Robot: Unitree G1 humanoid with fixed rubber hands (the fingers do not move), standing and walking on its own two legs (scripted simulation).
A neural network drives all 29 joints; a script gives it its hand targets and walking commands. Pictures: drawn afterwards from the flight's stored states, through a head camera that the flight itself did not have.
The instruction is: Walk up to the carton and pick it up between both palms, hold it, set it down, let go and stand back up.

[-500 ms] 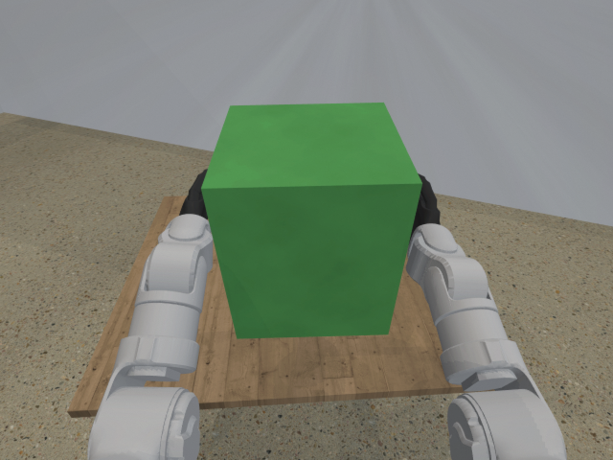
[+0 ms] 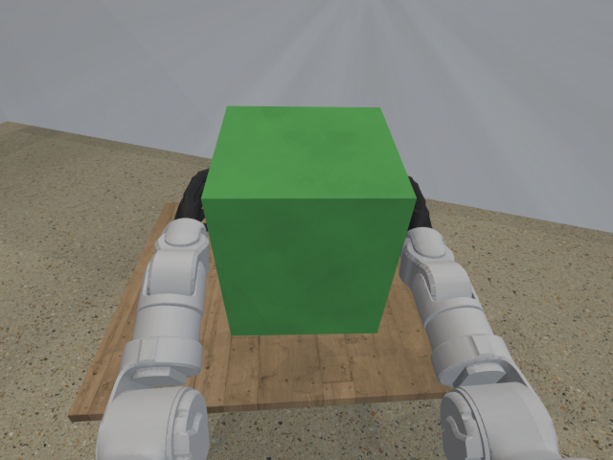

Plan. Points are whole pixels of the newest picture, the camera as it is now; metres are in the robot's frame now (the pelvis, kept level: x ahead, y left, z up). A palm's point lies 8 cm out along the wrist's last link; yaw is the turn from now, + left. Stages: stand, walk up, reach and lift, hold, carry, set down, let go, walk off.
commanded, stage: set down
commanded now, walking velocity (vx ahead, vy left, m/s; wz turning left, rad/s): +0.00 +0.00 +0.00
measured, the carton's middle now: (304, 223) +0.37 +0.01 +0.18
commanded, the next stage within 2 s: none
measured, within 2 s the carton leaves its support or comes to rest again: neither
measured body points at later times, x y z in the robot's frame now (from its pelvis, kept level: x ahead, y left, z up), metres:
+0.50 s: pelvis +0.02 +0.00 +0.00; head -0.02 +0.02 +0.45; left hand +0.41 +0.16 +0.15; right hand +0.40 -0.14 +0.14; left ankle +0.03 +0.12 -0.75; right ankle +0.03 -0.12 -0.75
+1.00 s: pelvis +0.02 +0.00 +0.00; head -0.01 +0.02 +0.45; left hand +0.41 +0.15 +0.11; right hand +0.39 -0.15 +0.10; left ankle +0.03 +0.12 -0.75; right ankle +0.03 -0.12 -0.75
